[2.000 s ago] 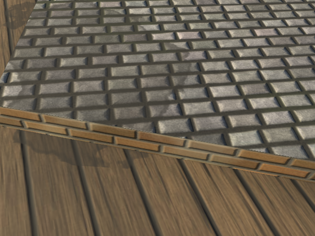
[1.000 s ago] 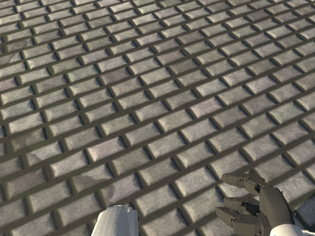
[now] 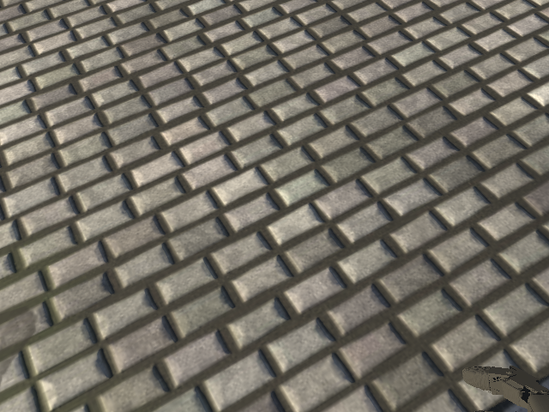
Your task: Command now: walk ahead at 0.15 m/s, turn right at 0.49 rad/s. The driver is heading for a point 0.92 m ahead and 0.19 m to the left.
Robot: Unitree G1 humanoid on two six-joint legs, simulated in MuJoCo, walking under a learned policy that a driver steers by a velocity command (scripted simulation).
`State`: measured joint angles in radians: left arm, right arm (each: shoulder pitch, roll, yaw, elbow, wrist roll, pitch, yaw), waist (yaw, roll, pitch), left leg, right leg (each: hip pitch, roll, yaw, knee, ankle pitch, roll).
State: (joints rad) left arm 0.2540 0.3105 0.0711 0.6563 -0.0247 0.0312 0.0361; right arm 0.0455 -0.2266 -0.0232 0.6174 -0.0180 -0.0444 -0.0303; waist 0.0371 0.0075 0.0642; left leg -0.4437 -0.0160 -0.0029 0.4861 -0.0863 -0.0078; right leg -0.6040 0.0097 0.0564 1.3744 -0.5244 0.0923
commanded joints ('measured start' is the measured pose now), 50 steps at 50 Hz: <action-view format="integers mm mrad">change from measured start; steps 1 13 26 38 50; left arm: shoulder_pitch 108 -143 -146 -122 -70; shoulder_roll -23 86 59 -19 49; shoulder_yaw -13 11 47 8 28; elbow -68 -126 -13 32 -28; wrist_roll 17 54 -1 21 -7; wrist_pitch -13 -18 -29 -10 2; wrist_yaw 0 7 4 -5 -37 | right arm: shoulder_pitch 18 206 289 94 28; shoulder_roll -149 -195 -151 -74 -175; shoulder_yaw -51 -95 -103 -34 -85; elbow -13 60 -17 -50 -24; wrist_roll -1 54 33 -5 8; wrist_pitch -13 68 97 38 69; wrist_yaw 3 -3 41 -4 -15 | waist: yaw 14 -32 -79 -23 -51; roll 70 -213 -69 88 103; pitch -169 -123 -161 -228 -136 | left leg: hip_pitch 89 -273 186 267 346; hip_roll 243 37 25 192 340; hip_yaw -180 -37 82 -137 -146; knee -163 759 39 -114 -79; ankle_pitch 543 -420 -45 224 323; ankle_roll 254 -53 54 191 247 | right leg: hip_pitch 84 377 356 104 130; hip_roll -52 -339 -304 -84 -74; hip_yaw -6 184 -175 -8 -98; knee -266 -1076 -784 -406 -553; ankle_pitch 60 362 450 247 55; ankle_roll -21 -300 -150 -20 -62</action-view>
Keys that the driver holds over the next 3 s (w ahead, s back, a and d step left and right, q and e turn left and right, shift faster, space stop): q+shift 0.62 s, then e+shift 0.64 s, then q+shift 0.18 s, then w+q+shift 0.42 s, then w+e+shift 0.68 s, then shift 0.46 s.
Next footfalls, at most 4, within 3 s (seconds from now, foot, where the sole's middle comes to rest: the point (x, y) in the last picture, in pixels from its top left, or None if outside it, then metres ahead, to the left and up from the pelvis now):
0.16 right None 0.15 -0.14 -0.76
0.52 left None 0.09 0.13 -0.76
1.08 right None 0.12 -0.10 -0.76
1.88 left None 0.35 0.25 -0.76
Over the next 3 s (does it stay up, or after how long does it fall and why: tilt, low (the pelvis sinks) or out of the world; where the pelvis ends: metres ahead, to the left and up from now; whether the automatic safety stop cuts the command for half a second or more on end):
stays up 1.04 0.47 0.02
